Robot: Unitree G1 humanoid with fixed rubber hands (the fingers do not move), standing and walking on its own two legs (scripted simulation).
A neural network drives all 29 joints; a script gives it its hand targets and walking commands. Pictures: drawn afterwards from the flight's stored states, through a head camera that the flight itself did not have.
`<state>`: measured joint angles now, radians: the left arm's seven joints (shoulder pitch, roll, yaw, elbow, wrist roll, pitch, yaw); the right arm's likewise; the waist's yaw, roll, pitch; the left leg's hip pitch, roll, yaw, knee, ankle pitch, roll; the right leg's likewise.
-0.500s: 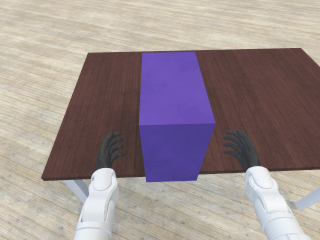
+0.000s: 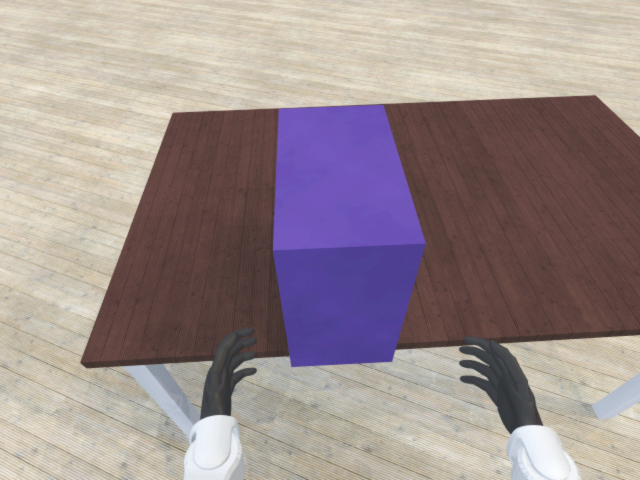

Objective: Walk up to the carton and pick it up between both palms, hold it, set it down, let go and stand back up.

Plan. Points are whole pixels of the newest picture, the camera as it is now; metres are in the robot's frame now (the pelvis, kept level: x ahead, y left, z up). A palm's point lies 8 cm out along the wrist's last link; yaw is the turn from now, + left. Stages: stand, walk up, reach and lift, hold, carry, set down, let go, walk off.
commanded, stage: set down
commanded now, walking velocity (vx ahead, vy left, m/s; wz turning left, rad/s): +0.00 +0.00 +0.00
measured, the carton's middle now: (336, 238) +0.50 -0.02 +0.00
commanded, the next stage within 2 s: let go in 0.18 s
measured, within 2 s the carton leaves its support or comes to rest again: neither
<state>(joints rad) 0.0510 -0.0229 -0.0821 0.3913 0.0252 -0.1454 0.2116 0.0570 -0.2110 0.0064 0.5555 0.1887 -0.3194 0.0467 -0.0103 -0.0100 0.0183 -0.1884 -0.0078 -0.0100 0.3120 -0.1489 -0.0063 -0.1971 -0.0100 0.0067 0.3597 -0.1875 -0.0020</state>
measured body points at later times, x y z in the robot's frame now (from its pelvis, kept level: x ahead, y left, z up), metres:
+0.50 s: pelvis +0.01 -0.01 -0.01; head +0.02 +0.00 +0.44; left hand +0.20 +0.18 -0.07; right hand +0.17 -0.21 -0.07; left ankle +0.01 +0.12 -0.75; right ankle +0.00 -0.12 -0.75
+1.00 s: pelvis +0.03 +0.00 -0.01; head +0.05 +0.02 +0.44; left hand +0.19 +0.24 -0.10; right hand +0.18 -0.23 -0.10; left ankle +0.01 +0.12 -0.75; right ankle +0.00 -0.12 -0.75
